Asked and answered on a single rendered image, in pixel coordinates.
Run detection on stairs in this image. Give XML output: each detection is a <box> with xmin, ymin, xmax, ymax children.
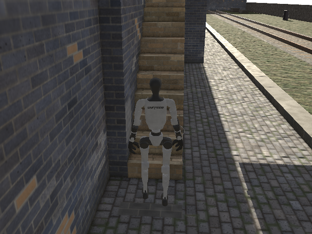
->
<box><xmin>127</xmin><ymin>0</ymin><xmax>185</xmax><ymax>180</ymax></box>

